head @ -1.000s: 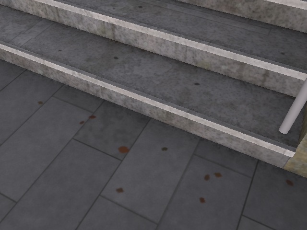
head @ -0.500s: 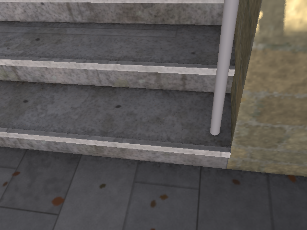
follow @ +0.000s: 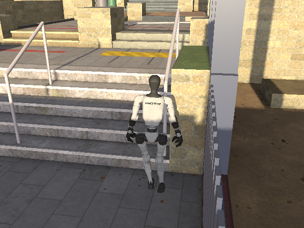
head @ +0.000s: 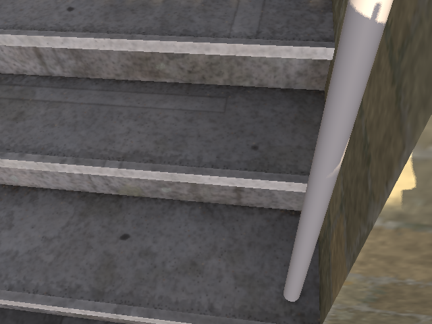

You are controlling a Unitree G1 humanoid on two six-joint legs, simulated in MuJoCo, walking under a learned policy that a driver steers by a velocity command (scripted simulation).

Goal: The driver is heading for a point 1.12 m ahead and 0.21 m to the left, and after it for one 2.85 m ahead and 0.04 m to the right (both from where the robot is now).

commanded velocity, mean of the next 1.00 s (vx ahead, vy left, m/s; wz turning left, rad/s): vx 1.00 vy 0.00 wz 0.30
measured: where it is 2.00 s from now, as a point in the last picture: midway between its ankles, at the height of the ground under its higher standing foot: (33, 142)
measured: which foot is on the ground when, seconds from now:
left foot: down 0.00-0.24, up 0.26-0.68, down 0.70-1.00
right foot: up 0.00-0.24, down 0.26-0.76, up 0.78-1.00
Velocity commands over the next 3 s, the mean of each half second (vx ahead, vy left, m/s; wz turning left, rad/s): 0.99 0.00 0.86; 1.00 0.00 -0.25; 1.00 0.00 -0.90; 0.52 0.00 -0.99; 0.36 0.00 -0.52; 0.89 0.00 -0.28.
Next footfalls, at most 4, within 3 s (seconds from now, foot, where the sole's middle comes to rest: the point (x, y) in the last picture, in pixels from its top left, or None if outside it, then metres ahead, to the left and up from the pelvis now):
0.26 right None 0.23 -0.17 -0.75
0.70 left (61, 300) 0.48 0.45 -0.58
1.24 right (72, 236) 0.67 0.46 -0.58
1.42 left None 0.64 0.66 -0.58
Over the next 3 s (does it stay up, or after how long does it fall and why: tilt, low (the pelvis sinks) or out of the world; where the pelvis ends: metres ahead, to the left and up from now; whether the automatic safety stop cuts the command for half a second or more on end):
stays up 1.13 0.32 0.49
